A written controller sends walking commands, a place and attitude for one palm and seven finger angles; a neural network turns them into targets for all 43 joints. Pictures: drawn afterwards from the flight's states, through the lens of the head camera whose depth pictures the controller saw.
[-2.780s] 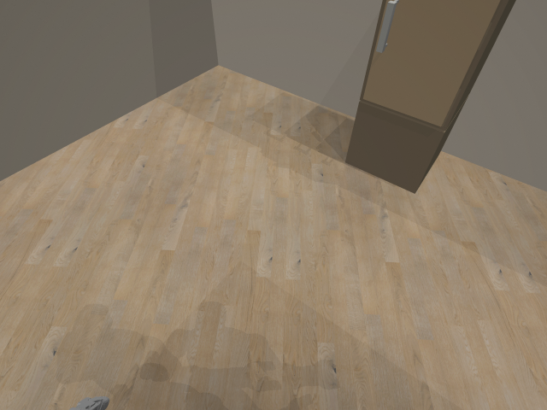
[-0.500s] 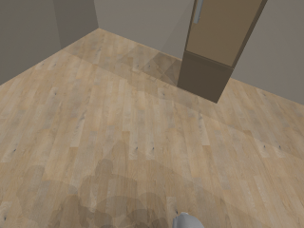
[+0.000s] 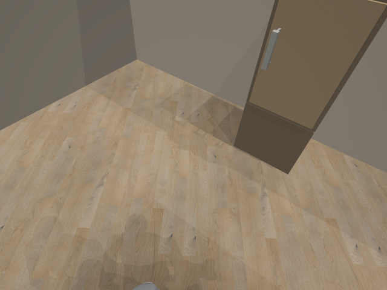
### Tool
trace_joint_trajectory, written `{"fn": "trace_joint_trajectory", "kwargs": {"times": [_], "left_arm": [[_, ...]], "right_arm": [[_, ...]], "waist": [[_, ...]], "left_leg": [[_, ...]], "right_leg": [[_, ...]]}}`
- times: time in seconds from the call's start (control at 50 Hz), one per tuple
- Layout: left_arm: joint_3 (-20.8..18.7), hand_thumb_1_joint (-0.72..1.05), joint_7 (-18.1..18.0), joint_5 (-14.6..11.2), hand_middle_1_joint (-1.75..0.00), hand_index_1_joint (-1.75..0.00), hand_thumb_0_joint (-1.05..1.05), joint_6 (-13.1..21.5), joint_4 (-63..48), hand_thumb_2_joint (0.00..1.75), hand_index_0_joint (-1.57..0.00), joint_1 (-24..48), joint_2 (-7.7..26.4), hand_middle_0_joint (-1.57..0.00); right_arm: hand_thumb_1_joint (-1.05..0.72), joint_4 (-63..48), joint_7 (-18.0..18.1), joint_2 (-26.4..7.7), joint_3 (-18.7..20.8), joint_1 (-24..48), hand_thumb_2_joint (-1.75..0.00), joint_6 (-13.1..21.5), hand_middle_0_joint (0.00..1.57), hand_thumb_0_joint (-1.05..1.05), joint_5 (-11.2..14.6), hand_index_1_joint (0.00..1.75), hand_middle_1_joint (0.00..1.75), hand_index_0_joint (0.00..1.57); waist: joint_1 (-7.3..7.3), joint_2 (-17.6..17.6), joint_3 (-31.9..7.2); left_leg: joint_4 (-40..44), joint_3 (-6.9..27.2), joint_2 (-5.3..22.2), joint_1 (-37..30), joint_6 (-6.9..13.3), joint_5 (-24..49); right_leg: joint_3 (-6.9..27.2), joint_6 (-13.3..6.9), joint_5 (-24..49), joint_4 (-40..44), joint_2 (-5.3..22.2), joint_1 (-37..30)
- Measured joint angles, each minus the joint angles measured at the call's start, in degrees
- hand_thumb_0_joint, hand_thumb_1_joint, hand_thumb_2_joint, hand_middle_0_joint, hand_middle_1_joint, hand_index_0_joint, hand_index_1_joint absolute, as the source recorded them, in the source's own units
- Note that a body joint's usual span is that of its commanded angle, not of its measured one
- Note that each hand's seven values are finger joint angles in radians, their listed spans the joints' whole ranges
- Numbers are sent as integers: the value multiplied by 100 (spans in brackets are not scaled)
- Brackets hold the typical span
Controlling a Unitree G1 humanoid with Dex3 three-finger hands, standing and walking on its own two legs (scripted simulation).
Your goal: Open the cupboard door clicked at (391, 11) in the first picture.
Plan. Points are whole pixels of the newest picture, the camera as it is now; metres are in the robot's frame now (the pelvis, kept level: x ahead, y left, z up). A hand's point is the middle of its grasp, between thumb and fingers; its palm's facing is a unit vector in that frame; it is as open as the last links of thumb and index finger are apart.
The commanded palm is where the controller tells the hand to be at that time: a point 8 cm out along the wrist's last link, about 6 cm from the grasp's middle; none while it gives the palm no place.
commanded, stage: walk to a spot facing it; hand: left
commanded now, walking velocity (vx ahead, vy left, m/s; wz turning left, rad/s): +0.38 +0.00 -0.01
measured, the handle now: (271, 49) +1.13 -0.28 +0.00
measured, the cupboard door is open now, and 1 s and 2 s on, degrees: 0 0 0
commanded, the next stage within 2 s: turn to face it in 0.34 s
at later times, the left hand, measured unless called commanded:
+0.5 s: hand (141, 218) +0.33 +0.17 -0.17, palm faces -0.09 -0.97 -0.21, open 7.3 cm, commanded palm none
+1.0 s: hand (148, 179) +0.47 +0.18 -0.18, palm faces -0.21 -0.96 -0.19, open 7.3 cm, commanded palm none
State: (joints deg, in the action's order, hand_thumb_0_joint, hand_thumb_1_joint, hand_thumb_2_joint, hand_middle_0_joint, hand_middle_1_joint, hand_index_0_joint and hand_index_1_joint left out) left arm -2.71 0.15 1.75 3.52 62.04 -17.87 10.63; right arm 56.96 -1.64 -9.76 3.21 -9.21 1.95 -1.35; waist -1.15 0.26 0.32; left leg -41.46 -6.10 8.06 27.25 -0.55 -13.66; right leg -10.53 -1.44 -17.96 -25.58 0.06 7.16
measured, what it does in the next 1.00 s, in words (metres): walks ahead, turning right: left foot, then right foot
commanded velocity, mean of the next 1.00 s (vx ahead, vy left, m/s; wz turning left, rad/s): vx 0.13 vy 0.00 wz -0.39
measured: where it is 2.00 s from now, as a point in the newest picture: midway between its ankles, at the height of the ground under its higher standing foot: (207, 249)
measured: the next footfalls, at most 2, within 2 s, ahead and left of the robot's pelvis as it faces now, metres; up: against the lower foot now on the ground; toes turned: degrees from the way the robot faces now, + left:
left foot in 0.06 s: +0.14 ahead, +0.13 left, +0.00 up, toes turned +10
right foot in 0.52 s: +0.38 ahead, -0.14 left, +0.00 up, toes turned -13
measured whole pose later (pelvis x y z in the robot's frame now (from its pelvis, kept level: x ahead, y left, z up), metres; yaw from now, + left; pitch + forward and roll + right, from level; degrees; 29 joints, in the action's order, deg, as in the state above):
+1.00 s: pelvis +0.35 +0.01 -0.01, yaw -19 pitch -1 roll -1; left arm -5.4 0.5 1.3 -3.0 54.5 -12.0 12.6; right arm 51.4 1.1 -10.0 1.5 -6.7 0.3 -1.3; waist -2.0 2.1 2.4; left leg -34.5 -7.1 4.1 18.5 1.0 -14.9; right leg 1.6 0.9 -25.5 -50.2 -1.8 24.4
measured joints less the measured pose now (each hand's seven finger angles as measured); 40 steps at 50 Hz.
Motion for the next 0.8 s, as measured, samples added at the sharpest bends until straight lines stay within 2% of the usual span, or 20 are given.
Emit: {"fn": "trace_joint_trajectory", "kwargs": {"times": [0.06, 0.08, 0.12, 0.16, 0.22, 0.28, 0.36, 0.44, 0.5, 0.52, 0.54, 0.58, 0.62, 0.64, 0.7, 0.8], "left_arm": [[-4, 92, 14, -19, -30, -30, 0, -24, 67, 90, -21, -285, -12, -20], [-17, 92, 20, -39, -30, -30, 0, -60, 108, 90, -20, -335, -8, -20], [-14, 92, 33, -48, -30, -30, 0, -165, 187, 90, -20, -355, -21, -20], [-37, 92, 68, -37, -30, -30, 0, -227, 229, 90, -20, -291, -9, -20], [-89, 91, 100, -3, -30, -30, 1, -267, 132, 90, -20, -130, -3, -20], [-126, 91, 121, 13, -30, -30, 1, -304, -24, 90, -20, 59, -21, -20], [-132, 92, 142, 10, -30, -30, 1, -347, -161, 90, -20, 383, -37, -20], [-125, 92, 150, -9, -30, -30, 0, -337, -228, 90, -20, 698, -5, -20], [-99, 92, 155, 3, -30, -30, 0, -206, -314, 90, -20, 840, 38, -20], [-102, 92, 147, 17, -30, -30, 0, -111, -357, 90, -20, 857, 87, -20], [-112, 92, 112, -8, -30, -30, 0, -41, -370, 90, -20, 918, 63, -20], [-85, 92, 57, -64, -30, -30, 0, -1, -406, 90, -20, 973, -13, -20], [-58, 91, -3, -82, -30, -30, 0, -39, -433, 90, -20, 943, -70, -20], [-51, 91, -32, -78, -30, -30, 0, -70, -427, 90, -20, 913, -96, -20], [-67, 92, -89, -56, -30, -30, 0, -193, -399, 90, -20, 825, -137, -20], [-105, 92, -38, -31, -30, -30, 0, -357, -451, 90, -21, 725, -80, -20]], "right_arm": [[-91, -74, -11, -25, -31, 115, -90, 89, 19, 0, -12, 30, 30, 19], [-91, -83, 7, -1, -39, 163, -90, 152, 19, 0, -40, 30, 30, 20], [-91, -105, 60, 44, -81, 154, -90, 251, 19, 0, -55, 30, 30, 20], [-91, -61, 124, 119, -116, -5, -90, 280, 19, 0, -39, 30, 30, 20], [-95, 105, 277, 138, -20, -336, -90, 313, 20, -2, 28, 30, 30, 20], [-96, 346, 289, 44, -18, -669, -90, 282, 20, -2, 22, 30, 30, 20], [-94, 630, 269, 30, -38, -1055, -90, 217, 20, -1, 14, 30, 30, 20], [-93, 812, 248, 69, -45, -1326, -90, 153, 20, 0, -18, 30, 30, 20], [-92, 947, 240, 107, -61, -1539, -90, 83, 20, 0, -4, 30, 30, 20], [-92, 986, 226, 150, -71, -1611, -90, 48, 20, 0, 26, 30, 30, 20], [-92, 1014, 222, 139, -77, -1550, -90, -15, 20, 0, 58, 30, 30, 20], [-91, 980, 255, 84, -73, -1315, -90, -113, 20, 0, 96, 30, 30, 20], [-91, 835, 278, 37, -67, -1005, -90, -168, 20, 1, 80, 30, 30, 20], [-91, 727, 285, 17, -64, -839, -90, -184, 20, 1, 66, 30, 30, 20], [-91, 342, 291, -11, -58, -375, -90, -209, 19, 1, 41, 30, 30, 20], [-91, -155, 258, -26, -64, 201, -90, -228, 19, 0, 38, 30, 30, 20]], "waist": [[-102, 68, 33], [-109, 157, 87], [-87, 200, 183], [-40, 208, 215], [-19, 219, 213], [-23, 198, 180], [33, 149, 233], [195, 57, 375], [271, -52, 452], [268, 1, 436], [246, -71, 499], [237, -205, 611], [216, -234, 622], [216, -231, 601], [226, -193, 479], [94, -120, 326]], "left_leg": [[711, -178, -164, -528, 89, 92], [612, -257, -237, -574, 169, 75], [469, -369, -294, -727, 279, -176], [712, -421, -351, -1025, 283, -259], [1339, -492, -457, -1536, 257, -164], [1877, -567, -518, -1994, 237, -123], [2295, -672, -529, -2527, 115, -230], [2253, -825, -435, -2948, -95, -612], [1553, -870, -213, -3031, -281, -1203], [829, -849, -135, -2791, -260, -1420], [-202, -605, -55, -2396, -221, -1621], [-1945, -82, -106, -1577, -177, -1691], [-2739, 103, -152, -885, -183, -1470], [-2792, 132, -147, -605, -201, -1354], [-2267, 167, -110, -22, -299, -1068], [-1109, 247, -157, 151, -390, -761]], "right_leg": [[29, 158, -446, -354, 124, -161], [102, 133, -624, -851, 259, -10], [445, 61, -929, -2479, 301, 602], [605, 39, -674, -3718, 333, 1228], [712, 108, -104, -4197, 496, 1940], [739, 203, 324, -3873, 663, 2406], [621, 253, 691, -2719, 778, 2575], [443, 125, 775, -1562, 647, 2352], [279, -42, 947, -871, 407, 1852], [316, -159, 1223, -798, 406, 1730], [304, -217, 1052, -1099, 348, 1794], [293, -244, 591, -1321, 225, 1710], [355, -221, 506, -1112, 122, 1525], [399, -167, 577, -954, 85, 1439], [547, -189, 700, -600, -2, 1282], [864, -124, 697, -451, -122, 1173]]}}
